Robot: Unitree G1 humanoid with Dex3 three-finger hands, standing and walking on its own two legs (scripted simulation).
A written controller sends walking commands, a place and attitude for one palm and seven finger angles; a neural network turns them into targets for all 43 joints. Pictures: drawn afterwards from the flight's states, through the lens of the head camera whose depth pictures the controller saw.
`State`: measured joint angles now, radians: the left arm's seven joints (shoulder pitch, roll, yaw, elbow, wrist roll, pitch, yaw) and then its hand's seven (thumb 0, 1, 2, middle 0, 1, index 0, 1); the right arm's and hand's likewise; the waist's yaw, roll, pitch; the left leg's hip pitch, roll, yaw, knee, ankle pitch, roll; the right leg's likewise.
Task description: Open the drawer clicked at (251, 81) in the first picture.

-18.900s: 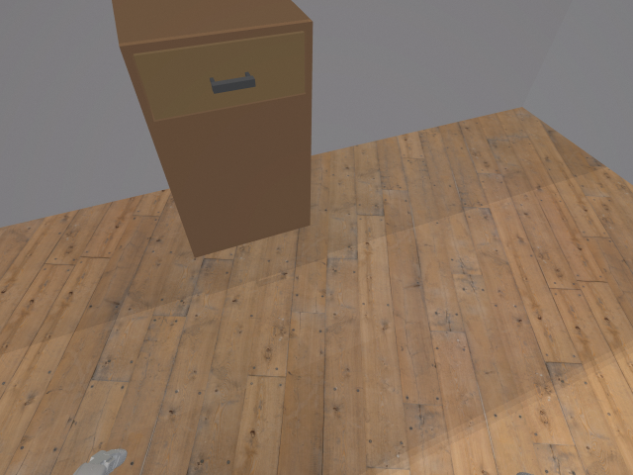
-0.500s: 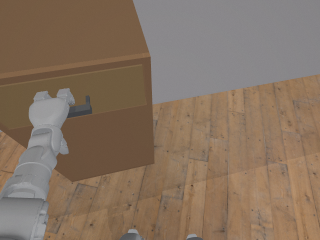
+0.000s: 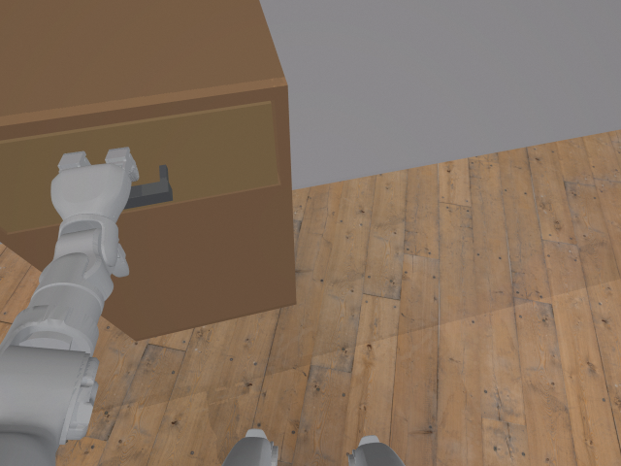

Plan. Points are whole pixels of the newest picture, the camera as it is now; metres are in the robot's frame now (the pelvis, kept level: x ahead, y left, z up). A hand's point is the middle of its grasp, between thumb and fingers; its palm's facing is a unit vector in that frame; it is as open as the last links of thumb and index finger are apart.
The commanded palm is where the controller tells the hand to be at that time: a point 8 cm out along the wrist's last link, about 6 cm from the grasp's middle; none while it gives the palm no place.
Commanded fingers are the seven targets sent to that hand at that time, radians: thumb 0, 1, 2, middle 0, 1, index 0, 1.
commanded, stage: lower the fingers behind the handle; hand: left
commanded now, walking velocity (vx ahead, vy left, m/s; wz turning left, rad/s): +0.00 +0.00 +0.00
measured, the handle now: (129, 187) +0.51 +0.27 +0.01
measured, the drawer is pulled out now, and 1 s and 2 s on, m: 0.00 0.00 0.00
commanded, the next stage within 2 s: lift the fingers back up to retry in 0.20 s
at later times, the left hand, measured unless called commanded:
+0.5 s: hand (109, 213) +0.45 +0.28 +0.02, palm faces -0.06 -0.02 -1.00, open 13.8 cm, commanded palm +0.44 +0.27 +0.07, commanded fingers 0.00 -0.50 0.30 -0.30 -1.20 -0.30 -1.20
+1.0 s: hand (86, 188) +0.45 +0.29 +0.07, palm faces +0.00 -0.03 -1.00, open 13.8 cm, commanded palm +0.43 +0.28 +0.13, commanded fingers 0.00 -0.50 0.30 -0.30 -1.20 -0.30 -1.20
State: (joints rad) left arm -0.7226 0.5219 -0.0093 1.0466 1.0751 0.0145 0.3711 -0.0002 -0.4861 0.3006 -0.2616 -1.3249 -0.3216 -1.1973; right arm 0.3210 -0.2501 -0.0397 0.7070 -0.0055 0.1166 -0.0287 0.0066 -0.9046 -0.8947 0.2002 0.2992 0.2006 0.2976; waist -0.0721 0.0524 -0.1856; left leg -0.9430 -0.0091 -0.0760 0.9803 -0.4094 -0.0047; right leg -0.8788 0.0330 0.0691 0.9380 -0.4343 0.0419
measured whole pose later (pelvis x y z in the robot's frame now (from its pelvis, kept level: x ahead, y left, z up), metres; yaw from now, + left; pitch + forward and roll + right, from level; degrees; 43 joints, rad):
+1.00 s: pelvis +0.04 +0.01 +0.03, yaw +0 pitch +15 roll -2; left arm -0.56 0.50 0.00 0.82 1.02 0.04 0.29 0.00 -0.49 0.30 -0.34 -1.21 -0.33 -1.20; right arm 0.30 -0.25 -0.06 0.70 0.01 0.12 -0.03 0.01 -0.90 -0.89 0.20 0.30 0.20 0.30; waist -0.04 0.06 -0.16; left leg -0.67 -0.01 -0.07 0.79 -0.38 0.01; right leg -0.59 0.02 0.07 0.71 -0.39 0.04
